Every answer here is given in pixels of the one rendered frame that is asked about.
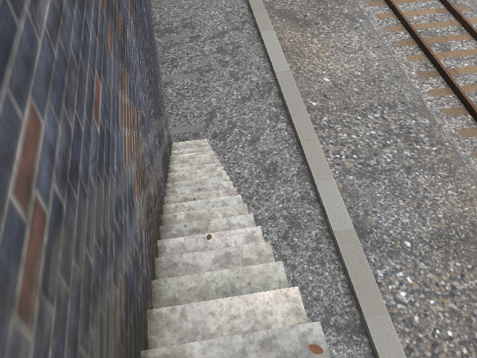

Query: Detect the stairs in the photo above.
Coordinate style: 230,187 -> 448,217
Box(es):
141,139 -> 331,358

